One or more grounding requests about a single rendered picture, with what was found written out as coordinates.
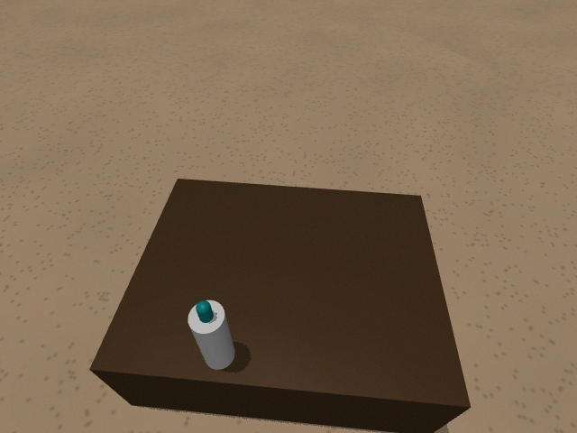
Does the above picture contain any bottle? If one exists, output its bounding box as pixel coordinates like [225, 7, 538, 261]
[188, 300, 235, 370]

